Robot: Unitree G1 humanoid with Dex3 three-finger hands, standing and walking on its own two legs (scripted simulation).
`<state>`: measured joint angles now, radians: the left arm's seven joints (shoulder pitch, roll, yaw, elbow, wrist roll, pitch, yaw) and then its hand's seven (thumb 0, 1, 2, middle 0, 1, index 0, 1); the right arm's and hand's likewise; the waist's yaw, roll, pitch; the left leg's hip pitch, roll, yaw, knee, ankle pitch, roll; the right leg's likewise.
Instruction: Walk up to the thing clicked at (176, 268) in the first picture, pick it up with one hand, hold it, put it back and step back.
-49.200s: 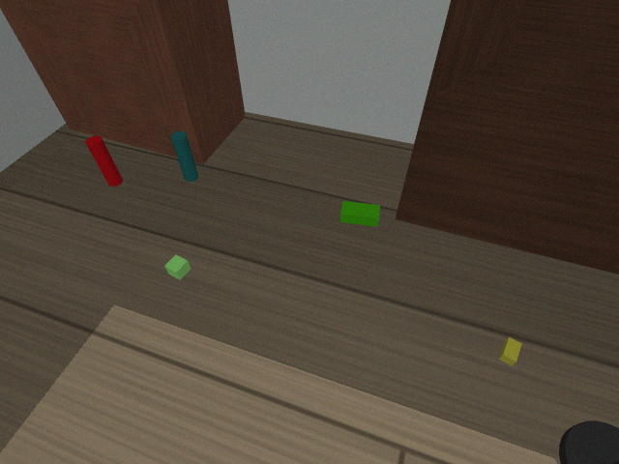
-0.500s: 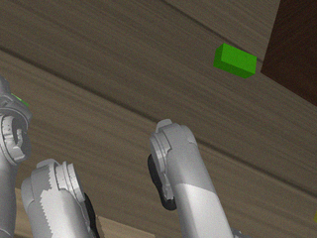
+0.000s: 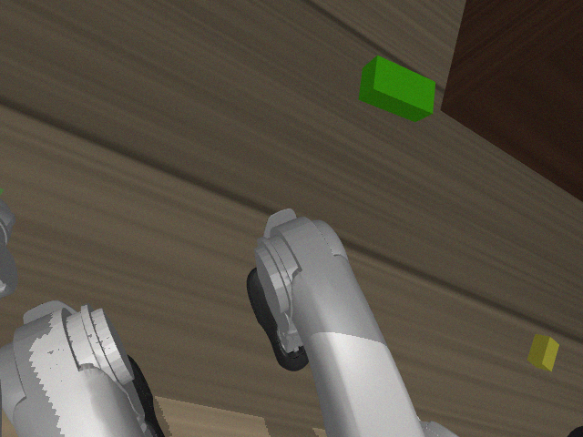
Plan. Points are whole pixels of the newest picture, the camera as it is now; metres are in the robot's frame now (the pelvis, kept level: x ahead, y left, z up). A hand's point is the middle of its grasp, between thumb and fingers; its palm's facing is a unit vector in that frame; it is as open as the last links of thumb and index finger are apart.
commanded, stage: rest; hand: left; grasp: from above
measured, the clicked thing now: out of the picture +0.48 +0.27 -0.26
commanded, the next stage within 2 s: open in 1.16 s
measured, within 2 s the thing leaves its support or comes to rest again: rests again in 0.40 s
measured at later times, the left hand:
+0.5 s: hand out of the picture +0.48 +0.25 -0.24, palm faces -0.28 -0.31 -0.91, open 7.1 cm
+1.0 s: hand out of the picture +0.49 +0.24 -0.24, palm faces -0.29 -0.28 -0.91, open 7.0 cm
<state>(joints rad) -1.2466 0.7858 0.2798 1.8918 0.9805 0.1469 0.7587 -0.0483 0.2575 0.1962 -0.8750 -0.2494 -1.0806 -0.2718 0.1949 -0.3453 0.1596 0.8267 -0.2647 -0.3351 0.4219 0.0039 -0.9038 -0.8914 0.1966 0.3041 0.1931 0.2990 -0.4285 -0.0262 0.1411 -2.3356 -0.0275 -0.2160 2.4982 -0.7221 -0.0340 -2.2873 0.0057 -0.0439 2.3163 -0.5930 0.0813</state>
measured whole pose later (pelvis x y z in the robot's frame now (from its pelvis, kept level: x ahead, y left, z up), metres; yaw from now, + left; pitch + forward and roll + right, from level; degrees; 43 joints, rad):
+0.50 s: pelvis +0.00 +0.01 +0.00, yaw -2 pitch +30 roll -14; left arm -1.27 0.85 0.25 1.90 0.94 0.16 0.82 -0.05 0.27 0.18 -0.88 -0.22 -1.10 -0.24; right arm 0.18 -0.39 0.23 0.77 -0.27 -0.35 0.47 0.00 -0.91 -0.89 0.20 0.30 0.19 0.30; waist -0.46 -0.07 0.22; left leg -2.32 -0.03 -0.25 2.51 -0.72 -0.02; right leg -2.24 0.01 -0.08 2.29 -0.59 0.08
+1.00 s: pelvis -0.01 +0.01 +0.01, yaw -3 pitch +29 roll -15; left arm -1.30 0.90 0.19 1.91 0.90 0.19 0.82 -0.05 0.28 0.17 -0.88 -0.18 -1.12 -0.22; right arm 0.18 -0.40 0.29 0.73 -0.26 -0.37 0.45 0.00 -0.90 -0.90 0.20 0.30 0.19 0.30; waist -0.50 -0.09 0.25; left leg -2.30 -0.03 -0.27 2.50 -0.72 -0.03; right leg -2.22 0.01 -0.10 2.27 -0.58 0.09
